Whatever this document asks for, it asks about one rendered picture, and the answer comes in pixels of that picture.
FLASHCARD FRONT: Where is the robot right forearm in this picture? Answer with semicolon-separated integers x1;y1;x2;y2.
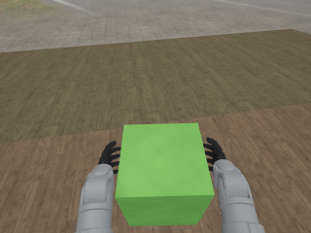
213;159;265;233

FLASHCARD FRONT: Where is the robot right hand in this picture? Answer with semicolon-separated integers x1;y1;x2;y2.
203;137;226;172

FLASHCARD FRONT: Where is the robot left hand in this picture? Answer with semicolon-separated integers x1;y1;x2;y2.
98;141;121;175

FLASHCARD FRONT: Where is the carton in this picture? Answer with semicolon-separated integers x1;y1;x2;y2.
115;122;215;226

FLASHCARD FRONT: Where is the robot left forearm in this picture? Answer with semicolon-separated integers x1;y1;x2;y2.
74;163;115;233

